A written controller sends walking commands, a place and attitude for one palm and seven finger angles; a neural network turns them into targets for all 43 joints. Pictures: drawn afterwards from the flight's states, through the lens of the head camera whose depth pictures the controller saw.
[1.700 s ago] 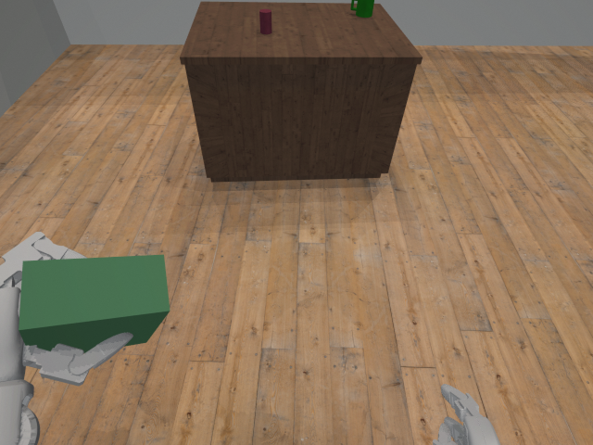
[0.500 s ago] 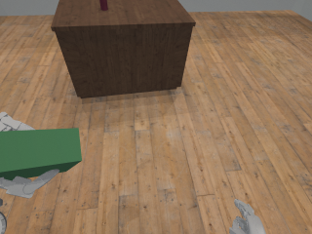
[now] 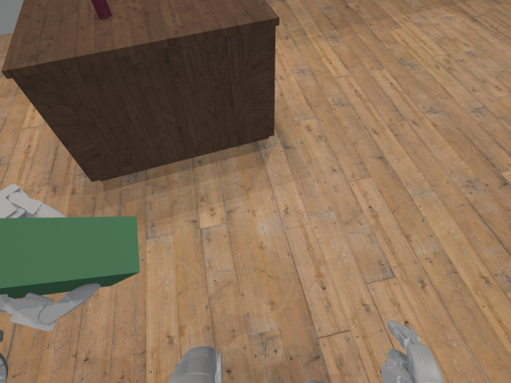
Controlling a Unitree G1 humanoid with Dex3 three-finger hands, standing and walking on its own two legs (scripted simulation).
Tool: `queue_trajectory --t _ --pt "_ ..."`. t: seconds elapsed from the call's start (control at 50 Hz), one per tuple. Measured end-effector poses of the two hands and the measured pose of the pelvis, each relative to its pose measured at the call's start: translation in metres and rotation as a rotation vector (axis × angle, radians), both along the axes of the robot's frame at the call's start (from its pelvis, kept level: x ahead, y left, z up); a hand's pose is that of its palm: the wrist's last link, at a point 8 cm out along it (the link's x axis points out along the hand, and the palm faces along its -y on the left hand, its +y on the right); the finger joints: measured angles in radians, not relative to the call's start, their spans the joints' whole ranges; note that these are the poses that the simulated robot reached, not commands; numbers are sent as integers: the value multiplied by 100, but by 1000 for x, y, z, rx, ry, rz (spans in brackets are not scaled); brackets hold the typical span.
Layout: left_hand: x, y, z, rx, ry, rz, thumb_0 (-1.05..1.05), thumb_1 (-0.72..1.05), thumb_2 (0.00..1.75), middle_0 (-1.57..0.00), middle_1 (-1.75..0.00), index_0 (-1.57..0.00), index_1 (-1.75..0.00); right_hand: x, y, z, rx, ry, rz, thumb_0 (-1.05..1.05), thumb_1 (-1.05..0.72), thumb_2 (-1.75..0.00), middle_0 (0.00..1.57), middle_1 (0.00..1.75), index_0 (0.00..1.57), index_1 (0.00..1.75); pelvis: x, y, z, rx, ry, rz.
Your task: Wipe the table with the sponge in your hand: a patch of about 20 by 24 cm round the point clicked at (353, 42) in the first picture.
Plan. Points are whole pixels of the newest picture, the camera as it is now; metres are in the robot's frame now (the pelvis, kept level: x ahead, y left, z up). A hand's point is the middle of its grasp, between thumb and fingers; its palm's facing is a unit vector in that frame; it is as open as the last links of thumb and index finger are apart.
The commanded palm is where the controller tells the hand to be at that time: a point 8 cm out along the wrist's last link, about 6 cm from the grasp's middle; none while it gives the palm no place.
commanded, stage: walk to a spot facing it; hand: left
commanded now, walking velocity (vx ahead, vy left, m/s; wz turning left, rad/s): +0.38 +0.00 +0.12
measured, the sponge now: (85, 258) +0.23 +0.19 +0.16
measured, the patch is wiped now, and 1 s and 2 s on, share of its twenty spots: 0.00 0.00 0.00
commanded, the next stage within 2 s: none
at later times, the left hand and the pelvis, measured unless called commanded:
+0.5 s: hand (81, 123) +0.41 +0.24 +0.20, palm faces +0.40 -0.82 -0.41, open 9.8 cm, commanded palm +0.33 +0.29 +0.19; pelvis +0.17 +0.01 +0.00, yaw +0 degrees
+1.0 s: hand (159, 66) +0.54 +0.16 +0.20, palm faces +0.40 -0.74 -0.53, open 9.8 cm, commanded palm +0.46 +0.22 +0.19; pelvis +0.34 -0.08 +0.01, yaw +7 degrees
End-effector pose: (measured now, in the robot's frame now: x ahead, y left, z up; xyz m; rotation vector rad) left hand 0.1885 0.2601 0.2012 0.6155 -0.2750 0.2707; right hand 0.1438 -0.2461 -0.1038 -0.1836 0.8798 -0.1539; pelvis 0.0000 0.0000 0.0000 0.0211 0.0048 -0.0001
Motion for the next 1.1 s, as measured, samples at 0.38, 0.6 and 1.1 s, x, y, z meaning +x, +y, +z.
queue_trajectory --t 0.38,0.6,1.1 --pt "139 35 -15 -142 -166 71 0 -47 98 -79 -133 -79 -133 168 31 20 -46 -135 40 1 -90 -89 19 30 20 30 147 17 -13 34 -33 4" --pt "191 4 29 -8 -122 6 0 -47 98 -79 -133 -79 -133 220 56 24 118 -109 76 1 -90 -89 20 30 20 30 208 -5 11 -31 9 3" --pt "325 -39 22 33 -48 166 0 -47 99 -79 -133 -79 -133 403 -72 29 -64 -36 106 1 -91 -90 19 30 19 30 374 -72 12 27 17 150"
